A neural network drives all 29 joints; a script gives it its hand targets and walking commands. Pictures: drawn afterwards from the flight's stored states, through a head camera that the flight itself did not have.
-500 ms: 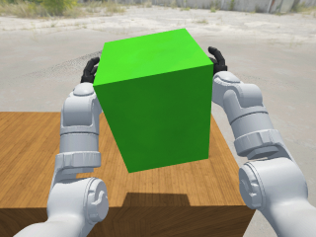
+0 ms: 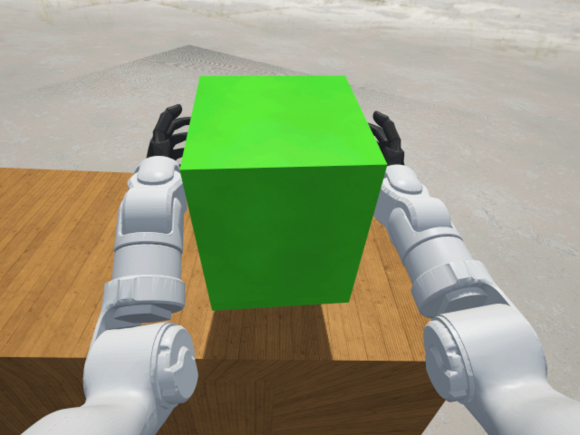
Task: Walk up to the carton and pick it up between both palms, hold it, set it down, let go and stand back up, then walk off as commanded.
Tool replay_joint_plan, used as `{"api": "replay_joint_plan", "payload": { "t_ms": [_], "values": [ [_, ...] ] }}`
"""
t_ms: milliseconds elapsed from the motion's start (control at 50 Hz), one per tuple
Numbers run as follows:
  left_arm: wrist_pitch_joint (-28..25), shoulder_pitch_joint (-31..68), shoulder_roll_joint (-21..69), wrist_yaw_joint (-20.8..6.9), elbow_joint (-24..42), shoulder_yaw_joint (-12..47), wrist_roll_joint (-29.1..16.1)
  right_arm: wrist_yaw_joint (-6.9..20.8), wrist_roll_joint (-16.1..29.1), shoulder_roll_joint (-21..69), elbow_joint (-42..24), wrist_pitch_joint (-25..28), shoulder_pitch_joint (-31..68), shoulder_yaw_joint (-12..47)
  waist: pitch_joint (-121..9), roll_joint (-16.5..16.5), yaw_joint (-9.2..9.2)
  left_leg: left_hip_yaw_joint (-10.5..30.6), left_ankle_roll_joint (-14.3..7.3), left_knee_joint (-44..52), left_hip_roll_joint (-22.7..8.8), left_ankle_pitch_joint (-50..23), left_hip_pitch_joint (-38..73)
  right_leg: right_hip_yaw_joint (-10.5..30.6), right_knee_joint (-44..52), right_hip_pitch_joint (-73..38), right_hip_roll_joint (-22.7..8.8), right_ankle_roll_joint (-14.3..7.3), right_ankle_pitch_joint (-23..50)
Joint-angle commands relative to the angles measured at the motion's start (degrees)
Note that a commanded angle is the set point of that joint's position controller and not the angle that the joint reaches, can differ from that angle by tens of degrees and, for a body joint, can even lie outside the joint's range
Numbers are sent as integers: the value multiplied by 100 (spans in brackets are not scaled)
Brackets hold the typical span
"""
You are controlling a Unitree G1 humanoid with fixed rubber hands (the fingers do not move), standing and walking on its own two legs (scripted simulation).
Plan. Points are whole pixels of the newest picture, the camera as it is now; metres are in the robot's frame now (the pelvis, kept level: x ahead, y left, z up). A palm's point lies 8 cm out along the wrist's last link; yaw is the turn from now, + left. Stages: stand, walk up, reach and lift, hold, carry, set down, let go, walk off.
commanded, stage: set down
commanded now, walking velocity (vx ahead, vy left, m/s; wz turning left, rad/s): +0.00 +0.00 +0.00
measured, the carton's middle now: (277, 194) +0.41 +0.03 +0.19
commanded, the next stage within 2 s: none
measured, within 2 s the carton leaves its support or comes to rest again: neither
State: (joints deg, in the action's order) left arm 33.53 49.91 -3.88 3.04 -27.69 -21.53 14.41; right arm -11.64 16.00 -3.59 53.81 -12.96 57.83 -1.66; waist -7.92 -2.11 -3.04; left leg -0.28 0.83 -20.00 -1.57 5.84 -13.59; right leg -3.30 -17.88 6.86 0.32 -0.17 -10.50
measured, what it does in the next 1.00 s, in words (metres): stands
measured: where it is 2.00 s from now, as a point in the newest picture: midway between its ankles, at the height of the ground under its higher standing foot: outside the picture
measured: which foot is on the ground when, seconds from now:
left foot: down 0.00-1.00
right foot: down 0.00-1.00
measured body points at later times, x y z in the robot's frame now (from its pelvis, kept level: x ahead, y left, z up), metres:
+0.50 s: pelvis +0.01 +0.00 +0.00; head -0.03 +0.02 +0.45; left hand +0.43 +0.17 +0.22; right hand +0.43 -0.12 +0.21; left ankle +0.05 +0.12 -0.75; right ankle -0.01 -0.12 -0.75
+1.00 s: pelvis +0.01 +0.00 +0.00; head -0.02 +0.01 +0.45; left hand +0.43 +0.18 +0.20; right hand +0.44 -0.11 +0.19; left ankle +0.05 +0.12 -0.75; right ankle -0.01 -0.12 -0.75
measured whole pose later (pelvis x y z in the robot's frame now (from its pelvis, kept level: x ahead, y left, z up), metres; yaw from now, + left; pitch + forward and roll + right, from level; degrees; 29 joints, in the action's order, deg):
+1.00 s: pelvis +0.01 +0.00 +0.00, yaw +0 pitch +0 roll -1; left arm 26.2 49.9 -2.5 4.4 -36.1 -21.5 14.4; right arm -10.2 9.5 -4.0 56.1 -8.8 54.0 -1.7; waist -4.9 -0.8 -0.4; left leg -0.3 0.8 -20.0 -1.6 6.6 -13.6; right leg -3.3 -17.1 6.5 0.3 -0.1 -10.8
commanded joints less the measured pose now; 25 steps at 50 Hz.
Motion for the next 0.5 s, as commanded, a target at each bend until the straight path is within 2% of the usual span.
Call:
{"api": "replay_joint_plan", "payload": {
  "t_ms": [0,20,60,80,140,180,200,300,380,480],
  "values": [
    [-400,4862,3823,-634,721,2717,-829,586,107,3114,-2033,501,5104,1136,-2673,712,46,182,267,-365,229,-1636,3003,-158,595,93,325,197,639],
    [-396,4769,3781,-629,672,2659,-785,588,95,3107,-2024,499,5048,1186,-2620,689,109,166,255,-358,242,-1655,2960,-152,602,55,320,201,662],
    [-376,4556,3761,-626,462,2590,-730,599,46,3043,-2021,495,5042,1138,-2465,631,113,161,233,-344,248,-1625,2901,-141,617,94,322,210,624],
    [-379,4481,3752,-634,471,2552,-706,600,58,3066,-2035,496,4988,1205,-2431,613,192,145,215,-323,256,-1616,2844,-136,606,62,317,218,621],
    [-407,4389,3786,-617,518,2563,-684,618,78,3079,-2050,505,4894,1225,-2465,688,224,142,246,-354,246,-1780,2888,-135,579,45,321,214,749],
    [-404,4319,3788,-631,453,2542,-649,617,21,3027,-1985,502,4827,1177,-2418,694,177,138,252,-338,245,-1755,2902,-144,596,67,316,214,722],
    [-419,4287,3785,-626,444,2507,-637,624,39,3075,-2028,502,4829,1243,-2403,656,241,119,247,-332,248,-1775,2883,-131,582,54,323,228,768],
    [-504,4154,3796,-611,502,2509,-619,661,-1,3089,-2065,537,4707,1281,-2570,744,323,104,283,-340,243,-1951,2935,-151,559,51,342,222,862],
    [-543,4004,3822,-607,419,2457,-580,680,-26,3122,-2186,571,4736,1355,-2606,692,417,82,264,-346,237,-2015,2919,-136,546,57,350,229,927],
    [-610,3982,3822,-593,326,2370,-529,751,-94,3114,-2145,615,4744,1306,-2568,729,515,72,277,-277,209,-1857,2886,-154,563,185,350,208,705]
  ]
}}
